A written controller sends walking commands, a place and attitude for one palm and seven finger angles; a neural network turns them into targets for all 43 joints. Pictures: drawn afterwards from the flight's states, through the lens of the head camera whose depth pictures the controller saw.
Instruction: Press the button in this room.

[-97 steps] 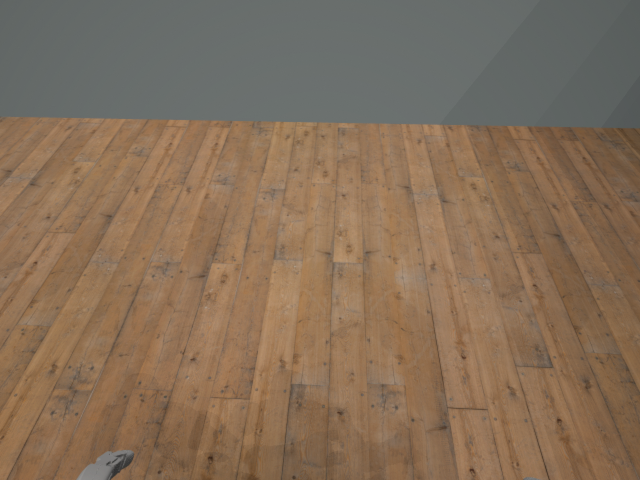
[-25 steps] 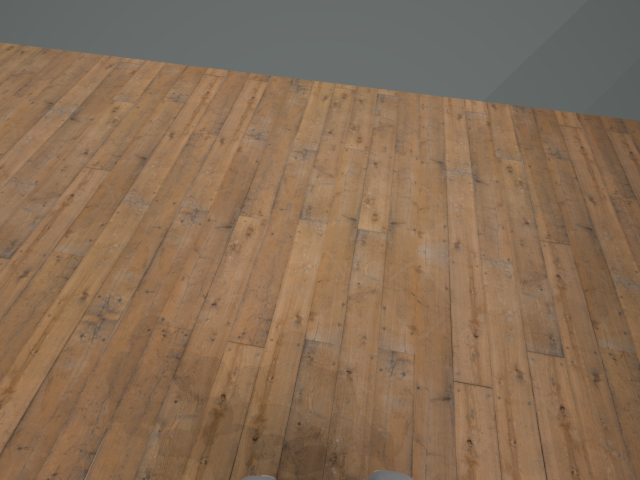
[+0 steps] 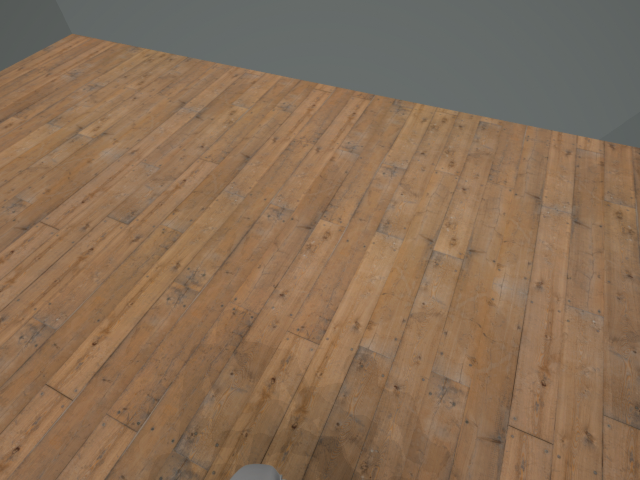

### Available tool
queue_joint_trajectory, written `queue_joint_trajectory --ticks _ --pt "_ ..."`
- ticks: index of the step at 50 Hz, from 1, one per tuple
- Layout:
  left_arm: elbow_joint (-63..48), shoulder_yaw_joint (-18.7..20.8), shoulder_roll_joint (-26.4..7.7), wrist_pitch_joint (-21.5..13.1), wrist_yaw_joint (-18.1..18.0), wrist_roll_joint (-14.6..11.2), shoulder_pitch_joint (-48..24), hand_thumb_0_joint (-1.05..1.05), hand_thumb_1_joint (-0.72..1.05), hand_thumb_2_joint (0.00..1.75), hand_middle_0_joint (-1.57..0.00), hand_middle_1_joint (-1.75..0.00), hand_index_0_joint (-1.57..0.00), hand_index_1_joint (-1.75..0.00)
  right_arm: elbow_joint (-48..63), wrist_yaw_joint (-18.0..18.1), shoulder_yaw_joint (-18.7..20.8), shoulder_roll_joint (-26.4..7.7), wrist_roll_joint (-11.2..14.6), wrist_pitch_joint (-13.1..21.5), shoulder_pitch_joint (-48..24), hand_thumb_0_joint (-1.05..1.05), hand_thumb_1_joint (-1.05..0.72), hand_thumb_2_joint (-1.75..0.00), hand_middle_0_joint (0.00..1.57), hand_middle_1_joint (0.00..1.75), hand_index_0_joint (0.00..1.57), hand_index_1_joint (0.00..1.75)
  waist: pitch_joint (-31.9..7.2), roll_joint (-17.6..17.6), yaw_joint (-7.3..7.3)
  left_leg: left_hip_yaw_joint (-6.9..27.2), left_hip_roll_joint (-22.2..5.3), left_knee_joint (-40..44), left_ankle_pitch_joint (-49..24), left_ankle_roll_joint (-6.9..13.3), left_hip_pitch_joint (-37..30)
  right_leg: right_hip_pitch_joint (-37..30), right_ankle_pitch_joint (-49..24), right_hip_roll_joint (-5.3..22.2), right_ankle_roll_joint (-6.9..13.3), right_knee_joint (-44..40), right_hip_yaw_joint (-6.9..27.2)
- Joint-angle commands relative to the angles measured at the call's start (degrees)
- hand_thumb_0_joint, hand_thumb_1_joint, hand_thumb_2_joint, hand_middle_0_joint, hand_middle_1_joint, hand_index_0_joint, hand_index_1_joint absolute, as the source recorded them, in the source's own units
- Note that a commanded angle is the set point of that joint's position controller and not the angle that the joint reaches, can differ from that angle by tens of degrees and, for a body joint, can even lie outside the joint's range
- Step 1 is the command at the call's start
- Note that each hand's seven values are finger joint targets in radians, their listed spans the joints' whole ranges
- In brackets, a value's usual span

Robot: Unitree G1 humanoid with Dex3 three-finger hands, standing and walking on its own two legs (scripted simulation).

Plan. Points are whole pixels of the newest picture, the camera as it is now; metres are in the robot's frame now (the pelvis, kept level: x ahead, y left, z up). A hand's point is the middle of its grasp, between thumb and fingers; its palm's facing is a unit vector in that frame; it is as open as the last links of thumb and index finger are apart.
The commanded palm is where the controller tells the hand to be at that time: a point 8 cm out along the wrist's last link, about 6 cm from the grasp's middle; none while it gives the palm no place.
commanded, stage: turn or walk to find it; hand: left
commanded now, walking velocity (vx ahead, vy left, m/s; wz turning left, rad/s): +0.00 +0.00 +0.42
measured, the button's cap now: out of the picture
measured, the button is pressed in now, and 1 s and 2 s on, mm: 0 0 0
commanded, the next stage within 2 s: none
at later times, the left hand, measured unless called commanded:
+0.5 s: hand out of the picture +0.03 +0.28 -0.17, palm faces +0.23 -0.94 -0.24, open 7.4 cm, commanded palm none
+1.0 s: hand out of the picture -0.05 +0.21 -0.16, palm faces +0.42 -0.87 -0.25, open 7.4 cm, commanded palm none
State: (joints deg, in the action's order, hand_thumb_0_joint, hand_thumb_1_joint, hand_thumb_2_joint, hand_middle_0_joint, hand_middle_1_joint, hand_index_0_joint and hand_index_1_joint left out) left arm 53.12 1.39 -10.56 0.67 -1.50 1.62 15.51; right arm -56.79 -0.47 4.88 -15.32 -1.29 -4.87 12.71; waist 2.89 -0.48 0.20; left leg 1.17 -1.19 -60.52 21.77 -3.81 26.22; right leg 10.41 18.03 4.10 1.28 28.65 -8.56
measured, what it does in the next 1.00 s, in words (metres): steps on the spot, turning left: left foot, then right foot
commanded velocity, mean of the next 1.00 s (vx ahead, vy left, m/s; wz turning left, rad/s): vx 0.00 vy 0.00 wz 0.42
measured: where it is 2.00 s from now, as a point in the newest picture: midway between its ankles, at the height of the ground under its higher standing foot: outside the picture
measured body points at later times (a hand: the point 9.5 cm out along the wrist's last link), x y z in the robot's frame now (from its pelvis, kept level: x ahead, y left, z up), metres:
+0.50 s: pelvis -0.02 +0.05 +0.00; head +0.01 +0.08 +0.45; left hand +0.01 +0.33 -0.15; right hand +0.10 -0.17 -0.13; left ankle -0.04 +0.13 -0.74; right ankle +0.00 -0.11 -0.68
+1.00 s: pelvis -0.04 +0.01 +0.00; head -0.01 +0.01 +0.45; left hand -0.08 +0.26 -0.14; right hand +0.09 -0.22 -0.16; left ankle -0.12 +0.14 -0.68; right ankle +0.01 -0.09 -0.74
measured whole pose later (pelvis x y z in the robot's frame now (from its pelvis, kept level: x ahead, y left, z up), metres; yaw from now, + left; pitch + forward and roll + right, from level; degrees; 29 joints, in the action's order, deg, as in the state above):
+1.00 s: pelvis -0.04 +0.01 +0.00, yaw +24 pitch -1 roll +1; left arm 52.8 1.9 -10.1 1.2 -1.3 1.8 12.9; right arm -57.6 -0.8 4.8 -14.0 -1.3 -4.9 13.9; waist 3.9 -0.6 0.5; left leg -0.1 -2.6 -56.0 24.2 -3.8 23.6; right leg 12.4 15.3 5.8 0.6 29.2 -10.9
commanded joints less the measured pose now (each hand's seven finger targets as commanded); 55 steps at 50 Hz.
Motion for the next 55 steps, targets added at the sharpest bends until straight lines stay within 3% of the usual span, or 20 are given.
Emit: queue_joint_trajectory --ticks 1,3,6,7,8,9,12,15,26,31,32,33,34,35,37,39,42,51,53,55 --pt "-1.76 3.38 -12.75 -1.02 -0.81 0.38 5.46 0.0 0.9 0.9 -0.2 -0.3 -0.2 -0.3 5.99 -0.15 -0.68 -1.54 0.66 2.23 -6.81 0.0 -0.9 -0.9 0.2 0.3 0.2 0.3 -2.43 11.65 -3.16 -3.7 0.1 11.67 4.38 0.35 1.53 -7.51 -34.35 14.88 7.8 -5.27 10.2" --pt "-1.42 3.81 -13.65 -0.84 -0.8 0.44 5.25 0.0 0.9 0.9 -0.2 -0.3 -0.2 -0.3 5.84 -0.07 -0.99 -1.29 1.0 2.74 -6.21 0.0 -0.9 -0.9 0.2 0.3 0.2 0.3 -4.71 12.74 -3.22 -5.25 0.75 18.26 4.62 1.07 -2.52 -9.05 -38.96 15.09 7.12 -2.43 8.95" --pt "-1.36 3.95 -13.64 -0.56 -0.65 -0.39 2.65 0.0 0.9 0.9 -0.2 -0.3 -0.2 -0.3 4.3 0.15 -0.73 -3.21 0.88 3.79 -0.08 0.0 -0.9 -0.9 0.2 0.3 0.2 0.3 -8.36 9.71 0.65 -5.85 0.7 37.09 -11.02 2.42 -16.25 -4.26 -35.24 12.68 1.94 6.55 3.83" --pt "-2.26 3.58 -11.28 -0.24 -0.41 -0.87 3.28 0.0 0.9 0.9 -0.2 -0.3 -0.2 -0.3 3.91 0.31 0.22 -7.7 0.42 4.5 2.45 0.0 -0.9 -0.9 0.2 0.3 0.2 0.3 -11.26 -1.62 1.92 3.2 -7.66 40.03 -25.55 5.37 -27.88 6.5 -20.0 8.56 -1.61 16.35 0.38" --pt "-4.12 2.4 -7.51 -0.04 -0.06 -0.82 2.45 0.0 0.9 0.9 -0.2 -0.3 -0.2 -0.3 3.86 0.63 1.33 -12.37 0.76 4.46 4.5 0.0 -0.9 -0.9 0.2 0.3 0.2 0.3 -11.44 -16.29 2.34 18.56 -20.95 38.66 -50.91 11.61 -34.14 21.11 16.66 1.97 -5.3 26.93 0.69" --pt "-4.41 2.33 -8.26 0.89 -0.54 -0.47 0.0 0.0 0.9 0.9 -0.2 -0.3 -0.2 -0.3 3.21 0.83 1.44 -12.7 0.79 3.76 5.83 0.0 -0.9 -0.9 0.2 0.3 0.2 0.3 -10.94 -11.24 3.45 15.31 -22.87 37.62 -52.76 16.03 -29.16 19.52 19.65 2.32 -4.77 32.13 5.27" --pt "-2.78 3.04 -8.54 1.38 -0.01 -0.47 -3.61 0.0 0.9 0.9 -0.2 -0.3 -0.2 -0.3 3.97 2.0 0.08 -7.91 0.28 4.2 0.13 0.0 -0.9 -0.9 0.2 0.3 0.2 0.3 -3.06 -9.86 1.66 11.07 -14.98 39.05 -47.01 13.76 -21.48 21.24 9.93 2.73 -5.32 36.71 7.96" --pt "-1.46 3.09 -8.18 1.31 0.57 -0.56 -0.99 0.0 0.9 0.9 -0.2 -0.3 -0.2 -0.3 4.75 2.12 -0.14 -7.0 0.57 4.9 -0.96 0.0 -0.9 -0.9 0.2 0.3 0.2 0.3 -4.39 -7.29 0.27 7.84 -11.72 39.09 -46.57 12.63 -22.92 20.58 5.49 1.85 -6.27 36.63 7.11" --pt "-5.02 2.8 -6.52 1.29 0.2 -0.93 -7.75 0.0 0.9 0.9 -0.2 -0.3 -0.2 -0.3 5.09 1.77 0.86 -7.48 -0.16 4.36 2.02 0.0 -0.9 -0.9 0.2 0.3 0.2 0.3 -3.46 -6.96 1.85 16.23 -11.31 39.93 -36.41 14.63 -19.4 15.01 6.96 -0.69 -6.31 20.28 7.43" --pt "-4.8 2.85 -6.77 0.24 -0.2 -1.35 -3.37 0.0 0.9 0.9 -0.2 -0.3 -0.2 -0.3 5.64 1.46 1.23 -7.43 -0.02 4.03 0.54 0.0 -0.9 -0.9 0.2 0.3 0.2 0.3 -6.21 -6.16 -0.66 17.99 -8.85 35.03 -34.8 12.21 -13.7 2.04 -1.72 -2.72 -4.98 2.29 6.8" --pt "-4.55 3.08 -7.6 -0.32 -0.31 -1.23 -1.67 0.0 0.9 0.9 -0.2 -0.3 -0.2 -0.3 5.68 1.26 1.13 -6.87 0.32 4.05 0.37 0.0 -0.9 -0.9 0.2 0.3 0.2 0.3 -7.05 -4.19 -1.6 16.47 -6.69 32.46 -29.35 9.8 -10.6 -3.63 -7.87 -1.43 -4.79 -5.46 7.14" --pt "-4.31 3.66 -11.09 -0.98 -0.67 -0.66 -0.23 0.0 0.9 0.9 -0.2 -0.3 -0.2 -0.3 5.78 0.86 0.84 -4.25 0.88 4.15 1.46 0.0 -0.9 -0.9 0.2 0.3 0.2 0.3 -8.55 3.34 -1.95 12.81 -2.97 26.07 -17.39 6.51 -2.28 -12.78 -11.97 6.43 -2.74 -9.68 14.41" --pt "-4.34 4.58 -15.82 -1.3 -0.98 0.02 1.03 0.0 0.9 0.9 -0.2 -0.3 -0.2 -0.3 7.43 0.8 0.19 -0.88 0.8 4.19 1.59 0.0 -0.9 -0.9 0.2 0.3 0.2 0.3 -7.92 18.43 -2.51 2.37 5.51 13.29 8.14 2.46 7.58 -15.46 -21.82 21.1 3.86 -10.72 28.32" --pt "-4.93 4.22 -15.8 -0.88 -0.9 -0.48 1.58 0.0 0.9 0.9 -0.2 -0.3 -0.2 -0.3 7.38 1.08 1.11 -3.69 0.25 3.41 0.94 0.0 -0.9 -0.9 0.2 0.3 0.2 0.3 -7.78 13.01 -3.15 3.73 3.7 2.56 12.7 2.55 5.28 -7.45 -21.45 24.41 8.28 -11.12 27.11" --pt "-6.0 3.75 -11.95 -0.94 -1.01 -0.56 -4.96 0.0 0.9 0.9 -0.2 -0.3 -0.2 -0.3 4.91 0.37 1.43 -3.45 -0.01 2.04 1.71 0.0 -0.9 -0.9 0.2 0.3 0.2 0.3 -3.03 11.12 -0.01 4.21 1.82 -6.66 5.84 2.08 4.83 -0.07 -11.71 17.37 7.05 -13.46 20.83" --pt "-6.77 2.79 -9.59 -0.97 -0.79 -0.61 -8.05 0.0 0.9 0.9 -0.2 -0.3 -0.2 -0.3 3.33 -0.32 1.24 -2.72 -0.08 1.6 3.77 0.0 -0.9 -0.9 0.2 0.3 0.2 0.3 -0.07 8.41 1.89 2.11 0.45 -9.6 -0.27 1.4 4.18 3.09 -10.42 13.01 4.9 -12.68 12.84" --pt "-5.94 2.87 -9.33 -1.18 -0.76 -0.46 -5.22 0.0 0.9 0.9 -0.2 -0.3 -0.2 -0.3 3.03 -0.48 1.03 -2.35 -0.13 1.32 3.25 0.0 -0.9 -0.9 0.2 0.3 0.2 0.3 0.11 9.6 0.76 0.31 -0.29 -8.47 -2.09 0.25 4.34 2.42 -8.89 12.55 4.83 -12.98 10.23" --pt "-2.67 4.31 -13.25 -0.56 -0.56 0.44 0.68 0.0 0.9 0.9 -0.2 -0.3 -0.2 -0.3 4.88 -0.4 -0.31 -0.65 0.71 2.32 -2.89 0.0 -0.9 -0.9 0.2 0.3 0.2 0.3 -2.94 12.63 -2.55 -5.03 -0.51 14.63 5.22 0.64 -3.07 -3.09 -21.45 16.2 7.07 -7.22 7.95" --pt "-2.2 4.48 -13.27 -0.42 -0.52 0.34 -0.14 0.0 0.9 0.9 -0.2 -0.3 -0.2 -0.3 4.44 -0.17 -0.43 -0.73 0.91 2.92 -0.5 0.0 -0.9 -0.9 0.2 0.3 0.2 0.3 -5.21 12.52 -1.2 -6.12 -0.14 23.02 2.19 1.04 -7.6 -3.48 -25.07 16.13 5.54 -2.97 6.2" --pt "-2.22 4.25 -11.9 0.19 -0.32 -0.57 -0.45 0.0 0.9 0.9 -0.2 -0.3 -0.2 -0.3 3.29 -0.15 -0.1 -3.18 0.72 3.83 3.95 0.0 -0.9 -0.9 0.2 0.3 0.2 0.3 -7.92 4.85 1.49 -4.19 -1.49 37.39 -12.06 2.08 -19.42 2.73 -19.2 13.08 0.4 6.78 0.97"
